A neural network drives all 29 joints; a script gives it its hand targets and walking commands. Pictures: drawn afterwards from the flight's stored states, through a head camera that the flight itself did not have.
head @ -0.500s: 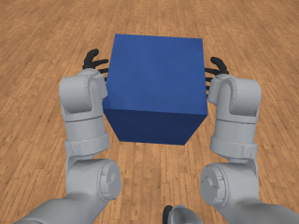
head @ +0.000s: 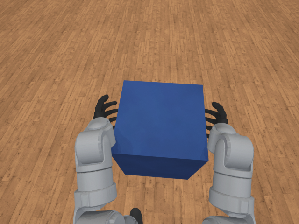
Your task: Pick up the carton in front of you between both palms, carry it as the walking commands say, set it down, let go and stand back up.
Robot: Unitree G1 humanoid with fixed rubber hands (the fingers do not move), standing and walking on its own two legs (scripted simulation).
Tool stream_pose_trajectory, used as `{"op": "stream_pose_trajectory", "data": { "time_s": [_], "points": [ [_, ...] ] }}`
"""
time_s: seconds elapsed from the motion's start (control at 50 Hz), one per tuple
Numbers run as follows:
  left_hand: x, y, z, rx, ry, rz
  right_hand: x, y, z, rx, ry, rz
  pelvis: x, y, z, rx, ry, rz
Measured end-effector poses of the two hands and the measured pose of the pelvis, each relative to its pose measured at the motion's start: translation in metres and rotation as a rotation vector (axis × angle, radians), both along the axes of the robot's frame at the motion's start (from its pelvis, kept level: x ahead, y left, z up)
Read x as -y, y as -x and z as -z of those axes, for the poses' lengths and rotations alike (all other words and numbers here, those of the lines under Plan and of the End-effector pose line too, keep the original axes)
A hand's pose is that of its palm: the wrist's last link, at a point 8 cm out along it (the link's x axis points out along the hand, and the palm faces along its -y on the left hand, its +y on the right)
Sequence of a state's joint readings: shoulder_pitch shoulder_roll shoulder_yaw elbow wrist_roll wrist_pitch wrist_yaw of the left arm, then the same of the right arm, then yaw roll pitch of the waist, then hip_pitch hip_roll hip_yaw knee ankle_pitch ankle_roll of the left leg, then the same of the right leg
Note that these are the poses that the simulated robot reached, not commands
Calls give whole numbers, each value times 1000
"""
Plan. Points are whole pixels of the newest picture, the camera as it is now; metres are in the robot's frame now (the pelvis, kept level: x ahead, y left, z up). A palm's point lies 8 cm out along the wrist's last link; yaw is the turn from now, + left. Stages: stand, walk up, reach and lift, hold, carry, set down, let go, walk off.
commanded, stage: carry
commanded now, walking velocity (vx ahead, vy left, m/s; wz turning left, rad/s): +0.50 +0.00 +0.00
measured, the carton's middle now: (159, 135) +0.36 -0.01 +0.00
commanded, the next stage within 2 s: none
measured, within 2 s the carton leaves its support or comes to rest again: neither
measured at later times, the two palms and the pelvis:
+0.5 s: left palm (118, 52) +0.61 +0.12 +0.11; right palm (203, 56) +0.60 -0.17 +0.10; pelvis +0.35 -0.02 -0.02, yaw +0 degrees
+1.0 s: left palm (121, 20) +0.85 +0.13 +0.10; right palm (189, 18) +0.85 -0.15 +0.11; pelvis +0.58 -0.01 +0.00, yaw -1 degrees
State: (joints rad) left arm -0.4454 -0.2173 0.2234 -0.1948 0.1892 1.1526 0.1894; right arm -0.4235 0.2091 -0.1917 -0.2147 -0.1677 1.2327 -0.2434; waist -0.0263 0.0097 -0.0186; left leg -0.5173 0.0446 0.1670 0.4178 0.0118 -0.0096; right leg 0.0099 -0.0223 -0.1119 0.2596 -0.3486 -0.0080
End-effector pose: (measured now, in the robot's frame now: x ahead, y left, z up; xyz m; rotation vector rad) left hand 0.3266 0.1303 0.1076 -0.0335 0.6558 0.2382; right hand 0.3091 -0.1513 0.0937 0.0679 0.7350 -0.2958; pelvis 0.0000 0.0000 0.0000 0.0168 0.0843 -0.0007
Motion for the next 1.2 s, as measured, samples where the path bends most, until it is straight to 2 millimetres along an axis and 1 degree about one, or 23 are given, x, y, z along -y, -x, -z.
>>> {"op": "stream_pose_trajectory", "data": {
  "time_s": [0.04, 0.06, 0.1, 0.16, 0.2, 0.26, 0.34, 0.4, 0.46, 0.5, 0.54, 0.58, 0.64, 0.74, 0.82, 0.88, 0.92, 0.96, 1.02, 1.08, 1.14, 1.2],
  "points": [
    [-9, -28, 6, 32, -5, 20, -9, -27, 3, 29, 32, -11, -9, -33, 11, 10, 7, 21],
    [-13, -39, 10, 33, 3, 20, -13, -39, 4, 29, 53, -22, -12, -47, 12, 8, -6, 27],
    [-19, -58, 16, 1, -1, 26, -19, -59, 6, -3, 73, -37, -16, -70, 8, 1, -1, 39],
    [-24, -81, 20, -63, -3, 51, -22, -82, 8, -68, 79, -51, -21, -105, -3, -2, 21, 49],
    [-25, -98, 18, -81, 2, 67, -22, -98, 6, -86, 82, -54, -22, -129, -9, -1, 34, 46],
    [-24, -128, 10, -65, -3, 75, -20, -128, -4, -69, 85, -60, -20, -165, -13, 2, 43, 36],
    [-19, -174, -3, -10, -12, 65, -15, -176, -15, -14, 83, -77, -13, -219, -12, 10, 40, 29],
    [-12, -213, -10, 25, -22, 57, -7, -216, -18, 23, 79, -89, -3, -264, -6, 20, 31, 28],
    [1, -256, -9, 48, -36, 51, 5, -261, -12, 47, 71, -96, 10, -313, 6, 33, 21, 18],
    [11, -287, -3, 58, -49, 45, 14, -294, -2, 59, 63, -98, 20, -345, 19, 46, 23, 5],
    [19, -315, 5, 27, -64, 48, 22, -323, 10, 30, 52, -91, 28, -370, 22, 42, 39, -5],
    [23, -335, 12, -33, -68, 40, 26, -345, 16, -28, 47, -97, 34, -388, 16, 34, 28, -18],
    [24, -361, 18, -98, -69, 22, 26, -375, 20, -90, 51, -113, 39, -413, 3, 25, 13, -23],
    [22, -409, 12, -91, -63, 19, 25, -424, 15, -79, 46, -119, 38, -457, -9, 17, -2, -11],
    [18, -450, 1, -28, -45, 45, 23, -461, 2, -16, 52, -94, 29, -496, -9, 22, 9, -4],
    [11, -482, -5, 31, -38, 63, 16, -489, -8, 43, 59, -74, 19, -530, 0, 36, 33, 5],
    [4, -502, -3, 50, -18, 54, 9, -507, -12, 60, 78, -84, 14, -550, 5, 37, 21, 7],
    [-1, -516, 0, 35, 0, 42, 4, -523, -14, 44, 97, -97, 12, -566, 4, 32, 5, 17],
    [-4, -533, 5, -3, 2, 41, 1, -543, -10, 5, 107, -101, 10, -585, 4, 20, 1, 25],
    [-2, -546, 9, -26, -14, 46, 2, -556, -2, -19, 100, -90, 8, -597, 5, 9, 1, 32],
    [2, -557, 11, -33, -33, 49, 5, -563, 4, -26, 88, -77, 8, -603, 6, 2, 4, 37],
    [6, -564, 11, -31, -35, 61, 9, -566, 7, -24, 81, -65, 8, -606, 6, -2, 6, 40]
  ]
}}
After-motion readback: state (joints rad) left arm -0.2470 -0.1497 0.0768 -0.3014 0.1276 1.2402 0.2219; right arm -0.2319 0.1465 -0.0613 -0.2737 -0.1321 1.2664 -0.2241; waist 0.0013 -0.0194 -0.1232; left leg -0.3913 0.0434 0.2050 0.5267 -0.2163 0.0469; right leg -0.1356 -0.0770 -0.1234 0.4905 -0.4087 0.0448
